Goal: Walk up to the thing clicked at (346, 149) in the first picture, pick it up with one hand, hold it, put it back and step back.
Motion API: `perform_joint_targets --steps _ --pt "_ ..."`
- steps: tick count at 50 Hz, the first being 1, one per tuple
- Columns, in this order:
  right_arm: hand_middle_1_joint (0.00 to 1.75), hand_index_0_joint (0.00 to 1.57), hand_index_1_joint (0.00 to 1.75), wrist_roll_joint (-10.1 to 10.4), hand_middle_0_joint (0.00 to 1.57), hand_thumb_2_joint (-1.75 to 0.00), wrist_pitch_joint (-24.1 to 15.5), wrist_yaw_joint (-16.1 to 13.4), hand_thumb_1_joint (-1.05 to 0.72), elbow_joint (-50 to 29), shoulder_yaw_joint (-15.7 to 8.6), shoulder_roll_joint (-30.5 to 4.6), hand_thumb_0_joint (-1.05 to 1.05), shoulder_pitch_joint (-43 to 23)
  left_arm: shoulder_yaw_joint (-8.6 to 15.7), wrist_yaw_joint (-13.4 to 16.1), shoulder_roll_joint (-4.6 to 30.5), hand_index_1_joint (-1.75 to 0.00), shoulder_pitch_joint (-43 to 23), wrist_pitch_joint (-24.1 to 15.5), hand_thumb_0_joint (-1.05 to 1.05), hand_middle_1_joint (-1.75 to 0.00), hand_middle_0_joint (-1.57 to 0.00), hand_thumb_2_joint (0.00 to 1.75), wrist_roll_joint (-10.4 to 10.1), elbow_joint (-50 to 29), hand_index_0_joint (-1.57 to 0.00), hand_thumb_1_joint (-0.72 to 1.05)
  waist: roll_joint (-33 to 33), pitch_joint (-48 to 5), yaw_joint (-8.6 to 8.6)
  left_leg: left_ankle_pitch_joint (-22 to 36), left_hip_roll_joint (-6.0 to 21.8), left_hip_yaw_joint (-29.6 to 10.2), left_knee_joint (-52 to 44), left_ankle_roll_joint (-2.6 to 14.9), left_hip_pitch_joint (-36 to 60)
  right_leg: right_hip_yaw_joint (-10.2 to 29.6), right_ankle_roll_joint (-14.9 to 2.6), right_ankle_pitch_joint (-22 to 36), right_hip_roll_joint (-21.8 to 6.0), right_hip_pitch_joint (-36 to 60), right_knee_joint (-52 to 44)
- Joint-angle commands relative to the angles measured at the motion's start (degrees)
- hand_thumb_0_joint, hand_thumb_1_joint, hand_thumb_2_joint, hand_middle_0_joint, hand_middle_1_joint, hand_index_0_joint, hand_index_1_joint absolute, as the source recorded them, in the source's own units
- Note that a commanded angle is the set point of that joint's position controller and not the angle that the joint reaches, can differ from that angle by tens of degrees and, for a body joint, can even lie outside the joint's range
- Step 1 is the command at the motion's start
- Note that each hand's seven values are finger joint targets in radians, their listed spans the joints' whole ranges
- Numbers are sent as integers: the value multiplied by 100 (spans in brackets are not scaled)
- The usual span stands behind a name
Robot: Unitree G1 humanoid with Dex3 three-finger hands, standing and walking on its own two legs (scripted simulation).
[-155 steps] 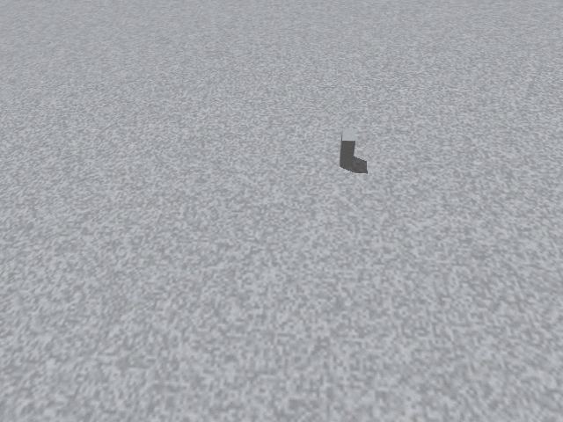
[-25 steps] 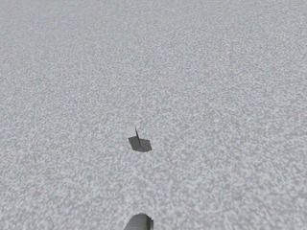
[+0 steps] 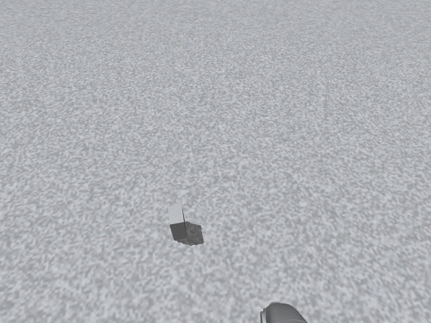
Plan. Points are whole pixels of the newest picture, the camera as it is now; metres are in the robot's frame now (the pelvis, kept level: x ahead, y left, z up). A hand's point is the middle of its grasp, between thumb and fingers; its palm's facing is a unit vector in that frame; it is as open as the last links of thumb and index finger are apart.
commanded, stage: walk up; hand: left
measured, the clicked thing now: (177, 222) +0.64 +0.22 -0.69
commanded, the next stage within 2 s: none
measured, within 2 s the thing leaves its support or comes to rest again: neither
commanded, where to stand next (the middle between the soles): +0.33 +0.01 m, yaw +0 degrees
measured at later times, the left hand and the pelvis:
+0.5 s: hand (115, 296) +0.19 +0.24 -0.11, palm faces +0.01 -0.90 -0.44, open 7.4 cm; pelvis +0.15 -0.04 +0.00, yaw +1 degrees
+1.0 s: hand (104, 262) +0.28 +0.30 -0.16, palm faces -0.02 -0.93 -0.36, open 7.4 cm; pelvis +0.25 +0.02 -0.01, yaw +1 degrees
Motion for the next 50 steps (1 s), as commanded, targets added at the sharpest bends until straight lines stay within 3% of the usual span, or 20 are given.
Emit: perform_joint_targets --steps 1,7,9,10,11,12,13,15,17,18,26,31,34,35,36,37,38,41,47,50 --pt "30 20 30 -15 20 -90 -109 -95 -90 -421 -531 -1701 0 166 300 -43 889 -30 47 -76 0 -30 -20 90 43 -399 -20 90 1204 89 -138 1092 1338 -876 -1218 1264 -17 -290 143 300 -301 -357 -1072" --pt "30 20 30 -38 20 -90 0 -30 -90 -532 -543 -1708 0 -22 415 -75 881 -30 -113 -182 0 -30 -20 90 82 -286 -20 90 1065 -51 -48 142 1173 -804 -698 1016 -661 -586 26 822 24 1040 -2335" --pt "30 20 30 -13 20 -90 49 -33 -90 -641 -491 -1553 0 -154 475 1 984 -30 532 -268 0 -30 -20 90 98 -64 -20 90 580 -446 334 337 1052 -685 311 782 -826 -587 -46 1002 143 2089 -2804" --pt "30 20 30 -1 20 -90 55 -26 -90 -624 -375 -1246 0 167 570 65 1221 -30 823 -339 0 -30 -20 90 132 -6 -20 90 -205 -786 457 483 660 -313 1547 623 -1059 -332 -162 568 60 2841 -3236" --pt "30 20 30 10 20 -90 41 -18 -90 -694 -239 -841 0 454 698 142 1677 -30 1145 -396 0 -30 -20 90 169 -24 -20 90 -1552 -1050 526 -732 11 65 3099 304 -1836 1691 -484 -250 -1286 3232 -3884" --pt "30 20 30 -4 20 -90 131 -56 -90 -550 -268 -1022 0 598 657 171 1811 -30 948 -415 0 -30 -20 90 109 -187 -20 90 -1094 -655 398 -1585 -427 -407 3636 96 -2572 3216 -836 -531 -2064 3095 -4461" --pt "30 20 30 -42 20 -90 185 -127 -90 -459 -401 -1517 0 455 634 168 1879 -30 689 -368 0 -30 -20 90 31 -210 -20 90 -832 -531 389 -1715 -86 -653 4000 138 -2574 3566 -1307 -646 -2346 2721 -4435" --pt "30 20 30 17 20 -90 193 -117 -90 -279 -435 -1536 0 225 550 195 1542 -30 453 -369 0 -30 -20 90 -13 -282 -20 90 -384 -81 292 -1233 106 -1090 3975 116 -2504 2369 -1027 176 -1778 2129 -4462" --pt "30 20 30 67 20 -90 256 -53 -90 -71 -398 -1352 0 565 455 224 1329 -30 125 -387 0 -30 -20 90 -44 -298 -20 90 -620 -129 0 -648 128 -1027 3488 57 -2094 1026 -493 1040 -1134 1906 -4339" --pt "30 20 30 51 20 -90 287 -23 -90 -61 -409 -1340 0 606 444 221 1321 -30 76 -396 0 -30 -20 90 -7 -320 -20 90 -780 -160 -19 -484 89 -877 3398 20 -1939 778 -633 1169 -1021 1736 -4379" --pt "30 20 30 -139 20 -90 296 169 -90 -224 -484 -1307 0 -190 534 172 1386 -30 187 -380 0 -30 -20 90 99 -528 -20 90 -549 100 219 -20 418 -645 1682 -241 -2097 350 -1114 -451 -1247 1681 -4625" --pt "30 20 30 -174 20 -90 206 126 -90 -136 -426 -1137 0 -304 419 203 1378 -30 171 -299 0 -30 -20 90 64 -485 -20 90 -516 -70 165 261 329 -194 863 -136 -1098 -24 -1007 1294 -1225 1405 -3720" --pt "30 20 30 -158 20 -90 110 -7 -90 189 -499 -1375 0 546 259 222 1071 -30 77 -201 0 -30 -20 90 54 -546 -20 90 353 -637 -309 588 95 -139 126 119 377 -427 -583 1667 -777 1053 -1937" --pt "30 20 30 -185 20 -90 72 -85 -90 237 -614 -1810 0 814 145 222 733 -30 423 -172 0 -30 -20 90 14 -548 -20 90 1579 -863 -357 245 892 -1235 -409 364 788 -770 -335 744 -257 500 -601" --pt "30 20 30 -189 20 -90 48 -116 -90 26 -660 -2162 0 703 71 219 469 -30 777 -114 0 -30 -20 90 -27 -542 -20 90 2089 -806 -162 -116 1958 -3309 -772 810 1129 -494 -86 -1353 503 -633 124" --pt "30 20 30 -20 20 -90 85 -99 -90 40 -716 -2299 0 609 254 318 1096 -30 668 -15 0 -30 -20 90 18 -314 -20 90 1589 -690 -258 -734 2350 -3731 -1033 1338 630 -197 -211 -1643 236 -539 577" --pt "30 20 30 -2 20 -90 128 -113 -90 15 -718 -2161 0 436 246 324 1270 -30 474 12 0 -30 -20 90 52 -276 -20 90 1304 -337 -218 -882 2255 -3527 -1110 1399 129 -16 -234 -1478 98 -550 799" --pt "30 20 30 -32 20 -90 89 -173 -90 -204 -488 -1640 0 -133 242 253 1123 -30 678 23 0 -30 -20 90 -29 -42 -20 90 1111 -170 42 456 1376 -1561 -920 846 -330 202 -178 -683 -56 -108 232" --pt "30 20 30 -74 20 -90 136 -242 -90 -241 -404 -1529 0 -393 180 257 826 -30 463 107 0 -30 -20 90 41 165 -20 90 1247 -297 14 714 1362 -961 -734 1056 -588 -172 82 -217 -50 372 -1057" --pt "30 20 30 -75 20 -90 212 -239 -90 -212 -382 -1559 0 -507 199 290 749 -30 258 78 0 -30 -20 90 55 249 -20 90 1284 -466 -14 1398 1527 -1016 -266 1083 -797 -390 71 -141 67 921 -1612"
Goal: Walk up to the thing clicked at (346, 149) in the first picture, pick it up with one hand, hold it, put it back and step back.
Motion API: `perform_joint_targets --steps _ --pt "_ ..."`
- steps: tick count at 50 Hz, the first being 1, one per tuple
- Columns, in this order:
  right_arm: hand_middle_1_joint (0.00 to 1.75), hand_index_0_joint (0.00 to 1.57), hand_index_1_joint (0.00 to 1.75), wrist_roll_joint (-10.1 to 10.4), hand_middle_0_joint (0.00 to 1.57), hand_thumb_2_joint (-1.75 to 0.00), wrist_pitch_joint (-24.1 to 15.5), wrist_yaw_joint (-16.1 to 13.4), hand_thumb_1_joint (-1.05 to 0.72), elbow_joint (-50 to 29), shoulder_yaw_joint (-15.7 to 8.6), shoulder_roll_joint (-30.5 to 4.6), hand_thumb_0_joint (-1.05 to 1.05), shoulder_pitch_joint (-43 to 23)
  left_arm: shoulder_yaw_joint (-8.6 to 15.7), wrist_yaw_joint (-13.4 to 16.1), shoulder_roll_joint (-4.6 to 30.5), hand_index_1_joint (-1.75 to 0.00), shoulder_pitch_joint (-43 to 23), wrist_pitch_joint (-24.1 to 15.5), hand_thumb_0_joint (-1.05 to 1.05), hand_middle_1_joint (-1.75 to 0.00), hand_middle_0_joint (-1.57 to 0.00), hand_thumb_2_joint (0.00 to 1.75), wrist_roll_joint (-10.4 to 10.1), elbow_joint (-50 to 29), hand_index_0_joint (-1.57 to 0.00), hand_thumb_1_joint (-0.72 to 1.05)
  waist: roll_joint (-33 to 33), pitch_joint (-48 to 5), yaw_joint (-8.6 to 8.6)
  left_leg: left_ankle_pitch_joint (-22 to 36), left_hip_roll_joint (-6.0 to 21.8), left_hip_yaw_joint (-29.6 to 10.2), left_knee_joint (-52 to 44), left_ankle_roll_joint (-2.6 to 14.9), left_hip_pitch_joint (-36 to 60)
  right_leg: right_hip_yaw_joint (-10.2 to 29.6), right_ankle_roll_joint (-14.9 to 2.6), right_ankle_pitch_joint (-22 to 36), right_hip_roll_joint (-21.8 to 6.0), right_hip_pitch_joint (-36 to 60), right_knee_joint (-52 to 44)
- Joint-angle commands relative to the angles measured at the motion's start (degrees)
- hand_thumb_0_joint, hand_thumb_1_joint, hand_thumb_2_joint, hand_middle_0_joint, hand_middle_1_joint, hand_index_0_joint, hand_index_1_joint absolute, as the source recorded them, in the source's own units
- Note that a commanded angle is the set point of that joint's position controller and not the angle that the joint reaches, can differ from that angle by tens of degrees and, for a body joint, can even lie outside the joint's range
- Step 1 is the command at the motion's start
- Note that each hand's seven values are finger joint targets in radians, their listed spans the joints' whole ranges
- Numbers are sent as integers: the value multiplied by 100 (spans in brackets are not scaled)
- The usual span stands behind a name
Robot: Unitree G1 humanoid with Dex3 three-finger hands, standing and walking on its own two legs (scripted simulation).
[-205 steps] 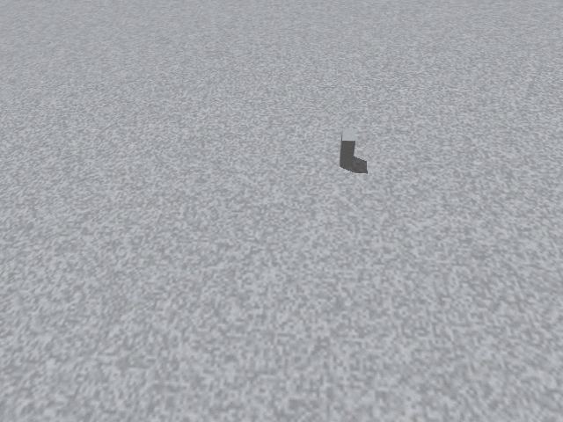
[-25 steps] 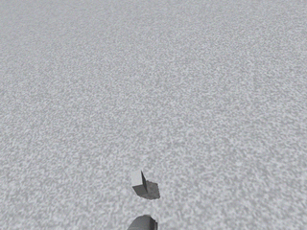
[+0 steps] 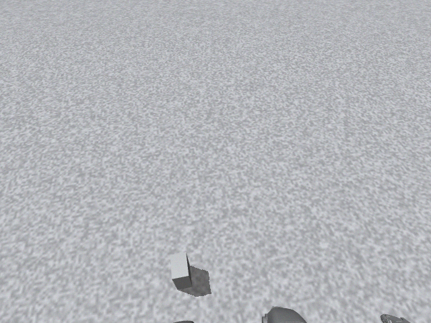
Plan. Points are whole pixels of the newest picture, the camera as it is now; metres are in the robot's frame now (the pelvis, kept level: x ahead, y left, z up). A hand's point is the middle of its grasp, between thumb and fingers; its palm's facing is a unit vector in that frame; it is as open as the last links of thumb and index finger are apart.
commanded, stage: walk up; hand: left
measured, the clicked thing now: (181, 271) +0.39 +0.19 -0.68
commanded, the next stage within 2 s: stand in 1.58 s
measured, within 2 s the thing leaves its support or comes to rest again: neither
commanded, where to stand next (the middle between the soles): +0.09 -0.01 m, yaw -1 degrees
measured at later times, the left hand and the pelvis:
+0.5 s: hand out of the picture +0.13 +0.23 -0.14, palm faces -0.05 -0.94 -0.33, open 7.4 cm; pelvis +0.02 -0.01 +0.01, yaw -2 degrees
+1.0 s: hand out of the picture +0.11 +0.24 -0.14, palm faces -0.03 -0.94 -0.34, open 7.4 cm; pelvis +0.04 -0.01 +0.02, yaw -2 degrees
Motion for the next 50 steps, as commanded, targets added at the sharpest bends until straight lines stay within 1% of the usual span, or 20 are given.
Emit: perform_joint_targets --steps 1,2,3,4,5,6,7,8,10,11,13,14,15,17,20,23,28,33,43,50 --pt "30 20 30 37 20 -90 2 -108 -90 -360 -383 -1454 0 -201 300 115 878 -30 359 -101 0 -30 -20 90 4 -51 -20 90 1084 -617 10 1375 1451 -1103 -609 1049 -235 -195 0 244 93 771 -713" --pt "30 20 30 74 20 -90 38 -106 -90 -359 -358 -1444 0 -324 306 125 836 -30 464 -112 0 -30 -20 90 14 46 -20 90 993 -697 125 1124 1412 -1067 -365 953 -419 -250 -56 606 150 1197 -1169" --pt "30 20 30 109 20 -90 73 -104 -90 -356 -291 -1276 0 -463 312 134 880 -30 478 -141 0 -30 -20 90 37 96 -20 90 754 -747 209 735 1218 -953 -103 727 -564 -194 -136 900 185 1456 -1615" --pt "30 20 30 158 20 -90 94 -108 -90 -333 -212 -1086 0 -472 329 149 1000 -30 389 -182 0 -30 -20 90 63 70 -20 90 370 -789 241 383 1012 -807 178 430 -583 172 -250 1111 -25 1544 -2064" --pt "30 20 30 186 20 -90 118 -109 -90 -288 -145 -828 0 -271 378 162 1296 -30 85 -231 0 -30 -20 90 118 -11 -20 90 -542 -702 8 -188 535 -537 751 130 -722 1457 -483 1287 -825 1302 -2559" --pt "30 20 30 175 20 -90 160 -111 -90 -196 -89 -712 0 -215 347 157 1389 -30 -363 -265 0 -30 -20 90 97 -151 -20 90 -755 -409 -140 -1220 71 -364 922 -76 -657 2312 -834 1105 -1471 774 -3040" --pt "30 20 30 155 20 -90 193 -159 -90 -1 -203 -1016 0 -145 328 135 1572 -30 -804 -227 0 -30 -20 90 63 -185 -20 90 -835 -360 -158 -1851 54 -411 1162 -6 14 2192 -1245 897 -1660 -23 -2953" --pt "30 20 30 143 20 -90 178 -151 -90 150 -215 -1077 0 -100 273 117 1383 -30 -915 -196 0 -30 -20 90 58 -185 -20 90 -705 -353 -216 -1642 106 -459 857 18 441 1882 -1123 819 -1368 -275 -2774" --pt "30 20 30 186 20 -90 122 -105 -90 321 -200 -1131 0 -311 189 114 1121 -30 -883 -180 0 -30 -20 90 37 -99 -20 90 -571 -505 -195 -423 257 -508 -26 73 653 992 -524 1026 -805 94 -2567" --pt "30 20 30 185 20 -90 111 -100 -90 406 -192 -1112 0 -335 173 115 1091 -30 -930 -178 0 -30 -20 90 15 -24 -20 90 -651 -665 -176 1 344 -604 -202 78 677 848 -363 1101 -671 311 -2449" --pt "30 20 30 128 20 -90 89 -105 -90 499 -154 -1128 0 -455 166 92 1078 -30 -943 -152 0 -30 -20 90 -14 88 -20 90 -602 -950 -88 42 446 -763 -466 99 756 836 -300 921 -582 578 -2427" --pt "30 20 30 96 20 -90 80 -106 -90 548 -134 -1153 0 -515 152 75 1061 -30 -919 -132 0 -30 -20 90 -25 109 -20 90 -567 -924 -49 -295 468 -816 -570 106 768 902 -273 460 -604 495 -2579" --pt "30 20 30 93 20 -90 88 -89 -90 619 -113 -1161 0 -611 137 67 1013 -30 -972 -103 0 -30 -20 90 -34 152 -20 90 -485 -675 -3 -757 484 -876 -721 95 561 903 -227 -304 -545 402 -2836" --pt "30 20 30 71 20 -90 100 -54 -90 788 -99 -1133 0 -697 131 66 985 -30 -1178 -90 0 -30 -20 90 -15 260 -20 90 -347 -364 -23 -934 479 -890 -986 46 274 880 -213 -740 -472 502 -2991" --pt "30 20 30 34 20 -90 34 -53 -90 976 -46 -1144 0 -775 113 49 916 -30 -1151 -88 0 -30 -20 90 -42 402 -20 90 106 -414 46 -870 611 -1009 -1344 39 193 714 -224 -113 -365 849 -2859" --pt "30 20 30 30 20 -90 -27 -67 -90 1126 -3 -1120 0 -865 94 37 866 -30 -1249 -106 0 -30 -20 90 -52 533 -20 90 261 -605 67 -356 653 -960 -1478 22 217 629 -215 765 -371 1320 -2837" --pt "30 20 30 24 20 -90 -50 -103 -90 1302 -16 -1156 0 -999 68 21 834 -30 -1365 -63 0 -30 -20 90 -64 751 -20 90 474 -516 58 -397 734 -992 -1788 6 202 477 -157 1064 -302 1485 -2898" --pt "30 20 30 40 20 -90 -54 -118 -90 1379 -31 -1124 0 -1006 59 16 839 -30 -1458 -74 0 -30 -20 90 -40 885 -20 90 338 -876 11 315 729 -813 -1641 6 677 474 -116 1536 -385 1645 -2986" --pt "30 20 30 65 20 -90 25 -132 -90 1490 -69 -1096 0 -1119 35 43 815 -30 -1550 -67 0 -30 -20 90 -28 1091 -20 90 113 -829 -72 628 702 -708 -1571 -19 1137 489 -69 1627 -435 1395 -3213" --pt "30 20 30 66 20 -90 67 -121 -90 1520 -81 -1076 0 -1223 44 61 805 -30 -1524 -76 0 -30 -20 90 -11 1151 -20 90 54 -652 -71 467 664 -691 -1640 -48 1196 493 -20 1466 -431 1270 -3399"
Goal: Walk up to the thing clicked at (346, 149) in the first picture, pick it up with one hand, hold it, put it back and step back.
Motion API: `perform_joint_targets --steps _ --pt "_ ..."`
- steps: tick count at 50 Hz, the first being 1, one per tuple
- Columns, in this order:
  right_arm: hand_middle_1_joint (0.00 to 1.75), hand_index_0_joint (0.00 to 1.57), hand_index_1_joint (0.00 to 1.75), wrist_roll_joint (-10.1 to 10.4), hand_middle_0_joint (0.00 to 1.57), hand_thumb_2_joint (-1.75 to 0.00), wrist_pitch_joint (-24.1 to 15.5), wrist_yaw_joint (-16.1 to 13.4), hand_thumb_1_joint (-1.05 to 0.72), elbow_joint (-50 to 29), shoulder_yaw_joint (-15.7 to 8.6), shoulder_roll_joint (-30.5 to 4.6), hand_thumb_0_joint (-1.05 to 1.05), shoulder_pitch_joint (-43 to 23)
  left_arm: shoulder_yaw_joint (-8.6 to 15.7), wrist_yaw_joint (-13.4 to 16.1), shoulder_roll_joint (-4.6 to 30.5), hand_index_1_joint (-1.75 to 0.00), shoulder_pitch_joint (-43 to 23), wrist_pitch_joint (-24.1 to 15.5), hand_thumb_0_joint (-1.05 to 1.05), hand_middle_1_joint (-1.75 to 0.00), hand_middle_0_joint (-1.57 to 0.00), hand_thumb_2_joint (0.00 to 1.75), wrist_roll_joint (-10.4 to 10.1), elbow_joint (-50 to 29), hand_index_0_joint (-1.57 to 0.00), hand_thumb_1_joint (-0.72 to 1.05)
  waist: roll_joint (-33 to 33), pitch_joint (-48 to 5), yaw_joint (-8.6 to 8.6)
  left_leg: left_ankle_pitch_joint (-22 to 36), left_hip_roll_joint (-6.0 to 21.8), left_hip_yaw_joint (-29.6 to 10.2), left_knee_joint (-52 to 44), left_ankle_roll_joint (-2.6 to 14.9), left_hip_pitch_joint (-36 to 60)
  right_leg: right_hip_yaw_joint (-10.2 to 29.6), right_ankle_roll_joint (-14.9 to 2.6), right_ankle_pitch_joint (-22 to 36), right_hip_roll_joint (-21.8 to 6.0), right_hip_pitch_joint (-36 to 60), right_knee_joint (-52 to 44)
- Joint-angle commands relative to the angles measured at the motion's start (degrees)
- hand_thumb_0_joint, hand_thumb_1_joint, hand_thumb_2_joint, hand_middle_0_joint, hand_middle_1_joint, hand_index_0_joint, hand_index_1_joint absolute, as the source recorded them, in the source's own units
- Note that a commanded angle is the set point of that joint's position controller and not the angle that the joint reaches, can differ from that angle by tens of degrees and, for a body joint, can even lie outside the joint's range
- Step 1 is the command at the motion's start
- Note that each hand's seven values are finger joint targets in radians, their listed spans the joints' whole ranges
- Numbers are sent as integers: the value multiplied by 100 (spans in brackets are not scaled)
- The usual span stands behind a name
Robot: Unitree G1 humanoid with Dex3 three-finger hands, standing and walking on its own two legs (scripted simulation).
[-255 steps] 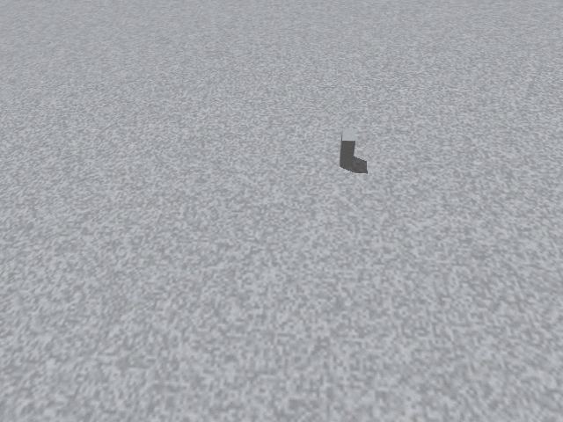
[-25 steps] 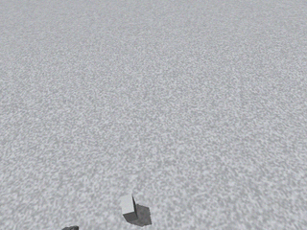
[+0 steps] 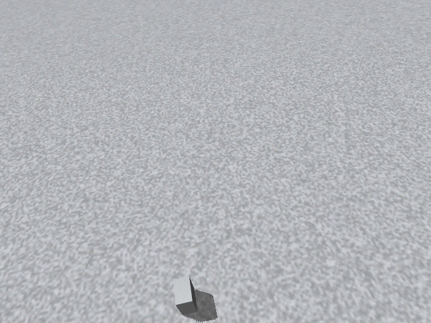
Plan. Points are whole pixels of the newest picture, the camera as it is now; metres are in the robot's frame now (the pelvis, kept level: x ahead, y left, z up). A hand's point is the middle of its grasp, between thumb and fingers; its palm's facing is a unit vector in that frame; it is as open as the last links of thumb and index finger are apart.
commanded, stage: walk up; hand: left
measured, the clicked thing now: (185, 296) +0.35 +0.21 -0.70
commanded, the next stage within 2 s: stand in 0.58 s
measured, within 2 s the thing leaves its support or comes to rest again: neither
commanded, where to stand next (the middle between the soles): +0.05 +0.00 m, yaw +1 degrees
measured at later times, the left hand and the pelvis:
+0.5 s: hand out of the picture +0.10 +0.25 -0.16, palm faces -0.02 -0.94 -0.33, open 7.4 cm; pelvis +0.01 +0.00 +0.00, yaw +0 degrees
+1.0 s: hand out of the picture +0.10 +0.25 -0.15, palm faces -0.02 -0.94 -0.34, open 7.4 cm; pelvis +0.02 -0.01 +0.00, yaw +0 degrees
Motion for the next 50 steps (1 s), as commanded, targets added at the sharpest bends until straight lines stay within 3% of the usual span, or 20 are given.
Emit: perform_joint_targets --steps 1,28,30,32,40,44,50 --pt "30 20 30 5 20 -90 -61 -62 -90 -263 -218 -1245 0 -255 215 77 1236 -30 -389 -132 0 -30 -20 90 2 -330 -20 90 -263 -333 -114 151 655 -620 -362 169 320 643 -151 286 -657 -319 -520" --pt "30 20 30 -10 20 -90 -65 -85 -90 -293 -216 -1204 0 -190 256 100 1181 -30 -371 -99 0 -30 -20 90 7 -452 -20 90 -93 -478 -89 590 664 -572 -422 130 305 560 -129 806 -620 81 -385" --pt "30 20 30 -24 20 -90 -51 -103 -90 -311 -188 -1171 0 -213 236 119 1217 -30 -399 -98 0 -30 -20 90 4 -479 -20 90 -160 -420 -108 508 686 -616 -518 82 171 545 -137 562 -649 111 -420" --pt "30 20 30 -21 20 -90 -64 -101 -90 -323 -181 -1175 0 -268 222 111 1215 -30 -352 -96 0 -30 -20 90 -1 -495 -20 90 -107 -415 -85 690 711 -624 -503 65 272 534 -152 629 -646 41 -385" --pt "30 20 30 -16 20 -90 -60 -87 -90 -317 -170 -1174 0 -198 195 114 1238 -30 -309 -113 0 -30 -20 90 4 -536 -20 90 -140 -388 -109 490 671 -613 -506 68 191 542 -137 540 -665 77 -483" --pt "30 20 30 -29 20 -90 -68 -85 -90 -317 -172 -1172 0 -169 197 118 1266 -30 -323 -129 0 -30 -20 90 3 -574 -20 90 -115 -576 -118 924 726 -610 -426 74 369 528 -173 950 -706 164 -385" --pt "30 20 30 -18 20 -90 -71 -97 -90 -341 -158 -1181 0 -179 187 126 1250 -30 -268 -124 0 -30 -20 90 -5 -564 -20 90 -66 -504 -112 969 733 -608 -415 74 383 512 -164 1011 -701 155 -387"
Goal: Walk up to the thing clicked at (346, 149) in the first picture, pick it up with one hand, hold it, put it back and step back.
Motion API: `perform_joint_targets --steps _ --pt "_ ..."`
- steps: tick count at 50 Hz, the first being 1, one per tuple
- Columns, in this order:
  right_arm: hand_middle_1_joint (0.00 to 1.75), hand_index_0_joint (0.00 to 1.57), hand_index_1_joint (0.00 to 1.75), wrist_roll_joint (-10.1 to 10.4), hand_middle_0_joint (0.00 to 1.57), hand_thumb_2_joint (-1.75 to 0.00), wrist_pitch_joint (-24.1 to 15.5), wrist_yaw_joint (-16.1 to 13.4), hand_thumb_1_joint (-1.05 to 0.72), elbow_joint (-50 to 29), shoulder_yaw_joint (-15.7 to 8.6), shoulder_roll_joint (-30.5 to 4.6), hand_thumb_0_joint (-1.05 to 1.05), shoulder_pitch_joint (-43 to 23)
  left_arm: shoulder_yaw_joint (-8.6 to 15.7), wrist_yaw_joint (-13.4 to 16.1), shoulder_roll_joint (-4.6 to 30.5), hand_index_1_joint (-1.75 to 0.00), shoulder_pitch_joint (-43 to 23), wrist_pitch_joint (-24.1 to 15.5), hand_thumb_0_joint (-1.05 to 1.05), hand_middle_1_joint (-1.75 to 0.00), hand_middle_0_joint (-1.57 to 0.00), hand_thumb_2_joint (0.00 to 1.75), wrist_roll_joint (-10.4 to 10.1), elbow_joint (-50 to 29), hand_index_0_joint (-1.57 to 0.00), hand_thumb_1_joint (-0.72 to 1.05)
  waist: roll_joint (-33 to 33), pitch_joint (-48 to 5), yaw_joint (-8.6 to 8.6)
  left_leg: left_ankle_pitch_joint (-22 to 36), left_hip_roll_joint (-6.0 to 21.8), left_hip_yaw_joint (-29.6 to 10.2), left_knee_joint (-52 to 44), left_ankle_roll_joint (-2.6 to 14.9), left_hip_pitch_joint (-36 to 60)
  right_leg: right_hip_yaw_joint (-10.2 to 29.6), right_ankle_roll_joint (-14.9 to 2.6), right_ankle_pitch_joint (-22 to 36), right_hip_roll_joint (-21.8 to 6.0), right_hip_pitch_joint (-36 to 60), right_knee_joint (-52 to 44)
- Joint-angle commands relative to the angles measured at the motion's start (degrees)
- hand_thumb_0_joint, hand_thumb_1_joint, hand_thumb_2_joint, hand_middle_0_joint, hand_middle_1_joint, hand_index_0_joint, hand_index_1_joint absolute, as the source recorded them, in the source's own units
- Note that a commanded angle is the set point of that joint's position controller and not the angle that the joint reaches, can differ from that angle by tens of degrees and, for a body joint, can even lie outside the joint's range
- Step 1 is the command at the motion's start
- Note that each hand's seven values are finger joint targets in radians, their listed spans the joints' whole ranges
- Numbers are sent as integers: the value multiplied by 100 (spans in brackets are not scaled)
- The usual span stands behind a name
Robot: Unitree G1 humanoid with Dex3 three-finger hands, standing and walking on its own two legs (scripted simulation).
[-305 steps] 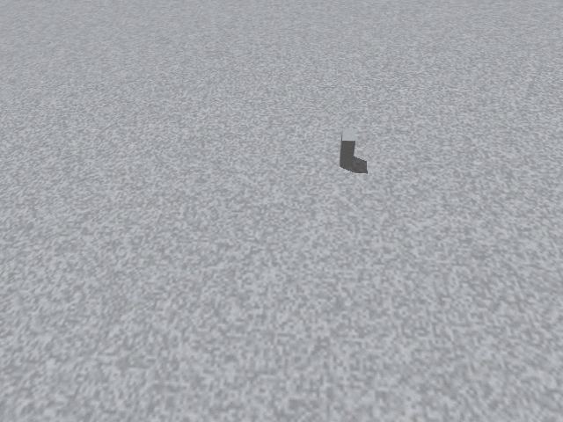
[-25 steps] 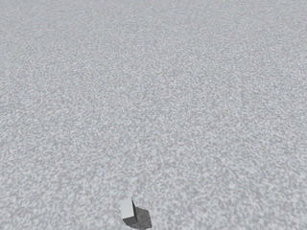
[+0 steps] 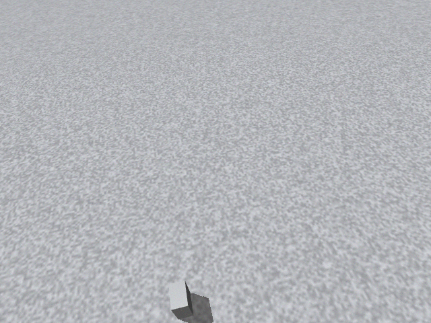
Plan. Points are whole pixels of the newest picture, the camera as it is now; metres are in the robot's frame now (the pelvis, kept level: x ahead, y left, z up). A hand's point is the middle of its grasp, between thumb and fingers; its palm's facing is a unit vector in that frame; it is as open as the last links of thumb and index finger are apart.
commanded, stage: stand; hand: left
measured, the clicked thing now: (181, 300) +0.33 +0.21 -0.70
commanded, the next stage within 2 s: go down in 1.78 s
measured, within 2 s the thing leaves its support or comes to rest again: neither
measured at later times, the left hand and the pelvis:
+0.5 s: hand out of the picture +0.08 +0.25 -0.15, palm faces -0.02 -0.94 -0.35, open 7.4 cm; pelvis +0.00 -0.01 +0.00, yaw +0 degrees
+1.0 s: hand out of the picture +0.07 +0.25 -0.15, palm faces -0.02 -0.94 -0.35, open 7.4 cm; pelvis +0.00 -0.01 +0.00, yaw +0 degrees
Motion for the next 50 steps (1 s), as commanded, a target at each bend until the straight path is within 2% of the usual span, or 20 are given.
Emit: perform_joint_targets --steps 1,3,5,9,18,28,38,50 --pt "30 20 30 7 20 -90 -93 -70 -90 -356 -187 -1187 0 -290 226 86 1247 -30 -269 -118 0 -30 -20 90 -16 -350 -20 90 -83 -451 -28 947 710 -558 -157 130 183 533 -132 1066 -710 -57 -227" --pt "30 20 30 10 20 -90 -74 -66 -90 -347 -180 -1196 0 -231 212 81 1224 -30 -255 -118 0 -30 -20 90 -23 -347 -20 90 -74 -340 -37 697 675 -554 -191 134 68 566 -113 862 -713 -70 -327" --pt "30 20 30 14 20 -90 -72 -63 -90 -371 -191 -1205 0 -277 222 86 1242 -30 -238 -117 0 -30 -20 90 -15 -347 -20 90 -67 -329 -28 695 686 -576 -192 126 96 539 -115 789 -689 -123 -298" --pt "30 20 30 12 20 -90 -80 -53 -90 -395 -184 -1190 0 -247 211 87 1255 -30 -169 -140 0 -30 -20 90 -10 -341 -20 90 -106 -413 -36 851 697 -571 -138 138 180 549 -126 1018 -717 -57 -294" --pt "30 20 30 10 20 -90 -76 -65 -90 -402 -184 -1207 0 -213 232 89 1292 -30 -180 -132 0 -30 -20 90 -23 -383 -20 90 -44 -429 -17 872 697 -558 -128 149 162 565 -158 1138 -720 38 -285" --pt "30 20 30 2 20 -90 -78 -70 -90 -412 -167 -1225 0 -180 242 65 1277 -30 -147 -95 0 -30 -20 90 -16 -375 -20 90 -36 -207 10 382 661 -586 -263 126 -8 565 -149 416 -660 -158 -372" --pt "30 20 30 -9 20 -90 -87 -77 -90 -421 -176 -1237 0 -104 230 74 1279 -30 -162 -114 0 -30 -20 90 -8 -401 -20 90 -47 -381 -3 631 685 -585 -173 156 55 589 -169 817 -715 -28 -313" --pt "30 20 30 -3 20 -90 -78 -69 -90 -416 -158 -1233 0 -84 221 68 1266 -30 -102 -114 0 -30 -20 90 -23 -362 -20 90 -55 -196 23 428 673 -604 -228 148 -19 578 -155 517 -686 -135 -365"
